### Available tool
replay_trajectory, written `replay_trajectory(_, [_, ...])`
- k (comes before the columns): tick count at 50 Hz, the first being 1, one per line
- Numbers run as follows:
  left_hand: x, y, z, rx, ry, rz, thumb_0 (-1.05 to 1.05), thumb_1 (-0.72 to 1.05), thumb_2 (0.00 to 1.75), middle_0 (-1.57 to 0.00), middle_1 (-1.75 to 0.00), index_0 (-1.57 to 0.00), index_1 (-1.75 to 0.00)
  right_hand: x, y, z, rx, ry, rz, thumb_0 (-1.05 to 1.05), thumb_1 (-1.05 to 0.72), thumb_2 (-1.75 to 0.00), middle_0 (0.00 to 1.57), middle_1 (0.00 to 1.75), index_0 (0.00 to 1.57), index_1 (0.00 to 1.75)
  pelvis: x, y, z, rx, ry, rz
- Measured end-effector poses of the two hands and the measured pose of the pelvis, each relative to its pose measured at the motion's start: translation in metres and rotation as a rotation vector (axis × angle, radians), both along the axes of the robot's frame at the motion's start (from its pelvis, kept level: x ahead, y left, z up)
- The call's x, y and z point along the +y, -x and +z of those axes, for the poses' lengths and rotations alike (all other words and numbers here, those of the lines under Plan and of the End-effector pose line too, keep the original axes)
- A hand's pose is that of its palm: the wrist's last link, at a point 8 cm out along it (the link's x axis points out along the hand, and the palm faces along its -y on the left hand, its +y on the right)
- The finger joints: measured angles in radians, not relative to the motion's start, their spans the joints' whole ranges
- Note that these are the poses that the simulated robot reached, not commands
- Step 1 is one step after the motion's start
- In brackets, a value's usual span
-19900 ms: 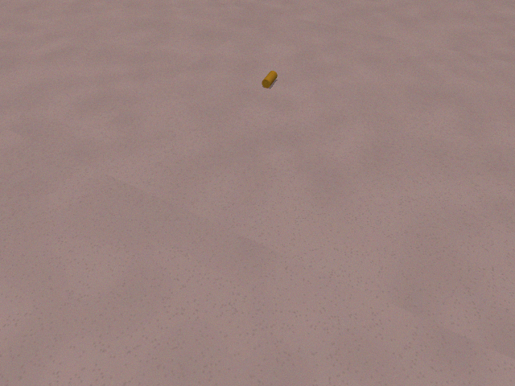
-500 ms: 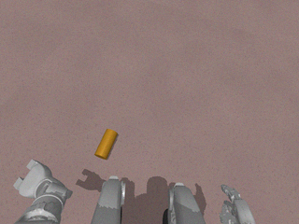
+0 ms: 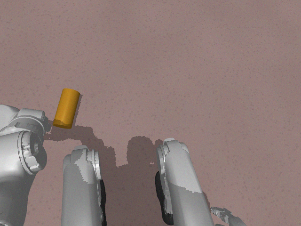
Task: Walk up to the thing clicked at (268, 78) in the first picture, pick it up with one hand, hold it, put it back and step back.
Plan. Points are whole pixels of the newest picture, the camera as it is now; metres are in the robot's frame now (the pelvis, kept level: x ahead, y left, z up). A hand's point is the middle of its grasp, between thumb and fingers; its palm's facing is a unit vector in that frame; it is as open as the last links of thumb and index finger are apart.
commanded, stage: rise first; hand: left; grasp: from above
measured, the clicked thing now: (66, 108) +0.52 +0.27 -0.37
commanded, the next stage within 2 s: none
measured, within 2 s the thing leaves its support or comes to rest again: neither
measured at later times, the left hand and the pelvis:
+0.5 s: hand (38, 117) +0.44 +0.31 -0.21, palm faces -0.04 -0.47 -0.88, open 13.8 cm; pelvis +0.01 -0.01 -0.06, yaw -2 degrees
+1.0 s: hand (45, 112) +0.46 +0.30 -0.24, palm faces +0.00 -0.46 -0.89, open 13.9 cm; pelvis +0.01 +0.00 -0.07, yaw -5 degrees
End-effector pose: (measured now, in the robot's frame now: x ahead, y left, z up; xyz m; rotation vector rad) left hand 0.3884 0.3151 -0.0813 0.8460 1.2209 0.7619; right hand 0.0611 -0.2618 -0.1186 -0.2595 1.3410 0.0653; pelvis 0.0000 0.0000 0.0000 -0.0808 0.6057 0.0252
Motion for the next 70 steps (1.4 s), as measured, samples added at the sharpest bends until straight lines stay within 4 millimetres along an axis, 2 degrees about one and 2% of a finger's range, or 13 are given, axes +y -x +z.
replay_trajectory(4, [-0.003,-0.018,-0.010,0.015,0.013,-0.023,0.00,-0.49,1.01,-0.10,-1.05,-0.09,-1.07,0.002,0.018,-0.010,0.039,-0.020,-0.036,0.00,-0.91,-0.90,0.20,0.30,0.20,0.30,0.001,-0.003,-0.013,0.008,0.003,-0.008])
replay_trajectory(9, [-0.001,-0.032,-0.021,0.046,-0.014,-0.064,0.00,-0.48,1.00,-0.10,-1.05,-0.09,-1.06,0.000,0.031,-0.021,0.074,-0.034,-0.059,0.00,-0.91,-0.90,0.20,0.30,0.20,0.30,0.000,-0.007,-0.026,0.016,0.003,-0.015])
replay_trajectory(17, [0.001,-0.042,-0.046,0.067,-0.027,-0.082,0.00,-0.48,0.99,-0.10,-1.04,-0.09,-1.05,-0.008,0.037,-0.034,0.113,-0.038,-0.029,0.00,-0.91,-0.90,0.20,0.30,0.20,0.30,-0.004,-0.009,-0.044,0.006,0.002,-0.021])
replay_trajectory(25, [-0.002,-0.046,-0.068,0.071,-0.017,-0.049,0.00,-0.48,0.99,-0.10,-1.04,-0.09,-1.05,-0.019,0.040,-0.038,0.128,-0.007,-0.008,0.00,-0.92,-0.90,0.19,0.30,0.20,0.30,-0.006,-0.009,-0.057,-0.013,0.014,-0.031])
replay_trajectory(35, [-0.004,-0.064,-0.081,0.055,-0.039,-0.025,0.00,-0.49,0.99,-0.10,-1.05,-0.09,-1.06,-0.024,0.054,-0.032,0.183,0.015,-0.009,0.00,-0.93,-0.90,0.19,0.30,0.20,0.30,-0.004,-0.009,-0.064,-0.034,0.038,-0.040])
replay_trajectory(43, [-0.009,-0.068,-0.094,0.062,-0.028,-0.004,0.00,-0.49,0.98,-0.09,-1.06,-0.09,-1.07,-0.019,0.064,-0.025,0.221,0.006,-0.024,0.00,-0.93,-0.90,0.19,0.30,0.20,0.30,-0.002,-0.010,-0.065,-0.041,0.054,-0.046])
replay_trajectory(60, [-0.005,-0.073,-0.101,0.052,-0.047,0.004,0.00,-0.51,0.97,-0.09,-1.06,-0.09,-1.07,-0.012,0.066,-0.020,0.236,-0.012,-0.023,0.00,-0.94,-0.90,0.19,0.30,0.20,0.30,0.003,-0.010,-0.067,-0.057,0.077,-0.048])
replay_trajectory(70, [-0.010,-0.076,-0.107,0.055,-0.039,0.002,0.00,-0.51,0.97,-0.09,-1.07,-0.09,-1.07,-0.010,0.068,-0.016,0.246,-0.019,-0.022,0.00,-0.94,-0.90,0.19,0.30,0.20,0.30,0.003,-0.010,-0.068,-0.061,0.086,-0.050])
